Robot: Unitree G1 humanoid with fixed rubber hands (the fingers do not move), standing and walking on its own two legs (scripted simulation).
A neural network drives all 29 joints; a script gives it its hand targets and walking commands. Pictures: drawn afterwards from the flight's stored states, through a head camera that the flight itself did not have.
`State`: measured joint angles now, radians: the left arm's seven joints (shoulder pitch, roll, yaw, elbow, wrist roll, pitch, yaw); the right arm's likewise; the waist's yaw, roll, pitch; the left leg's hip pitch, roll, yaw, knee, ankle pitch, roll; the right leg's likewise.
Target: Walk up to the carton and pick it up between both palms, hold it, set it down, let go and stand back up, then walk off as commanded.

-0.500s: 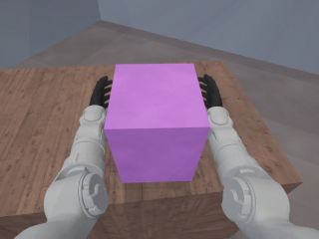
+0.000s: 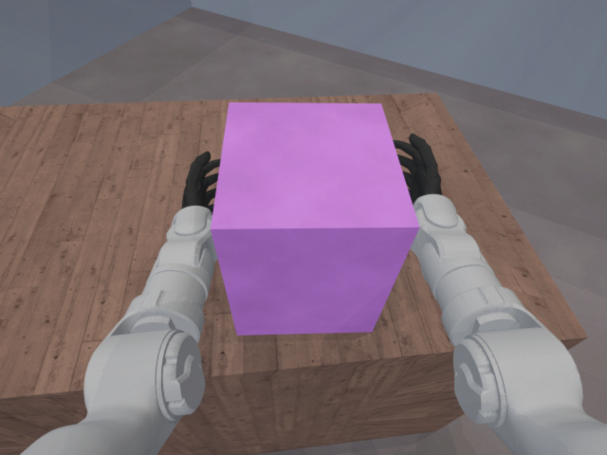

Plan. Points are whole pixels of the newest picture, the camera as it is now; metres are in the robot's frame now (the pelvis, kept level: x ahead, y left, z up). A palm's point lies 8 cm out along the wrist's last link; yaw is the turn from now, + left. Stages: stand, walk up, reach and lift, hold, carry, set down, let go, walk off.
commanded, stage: set down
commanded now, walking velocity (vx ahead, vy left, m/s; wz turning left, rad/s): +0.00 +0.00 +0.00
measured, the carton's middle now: (305, 225) +0.42 +0.03 +0.07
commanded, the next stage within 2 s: none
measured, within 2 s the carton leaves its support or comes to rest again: neither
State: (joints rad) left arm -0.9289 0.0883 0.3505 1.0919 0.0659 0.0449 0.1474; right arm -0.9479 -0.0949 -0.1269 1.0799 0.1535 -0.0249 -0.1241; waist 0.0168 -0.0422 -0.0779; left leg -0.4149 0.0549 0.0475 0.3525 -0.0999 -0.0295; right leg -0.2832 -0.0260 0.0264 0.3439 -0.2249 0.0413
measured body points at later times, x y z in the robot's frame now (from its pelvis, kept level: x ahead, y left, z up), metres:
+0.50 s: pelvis -0.04 +0.00 +0.00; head -0.04 +0.03 +0.45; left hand +0.35 +0.22 +0.08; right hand +0.37 -0.15 +0.11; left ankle +0.03 +0.13 -0.74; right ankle -0.04 -0.14 -0.74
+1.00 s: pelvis -0.04 +0.00 +0.00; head -0.06 +0.03 +0.45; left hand +0.32 +0.21 +0.09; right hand +0.34 -0.16 +0.10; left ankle +0.03 +0.13 -0.74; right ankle -0.04 -0.15 -0.74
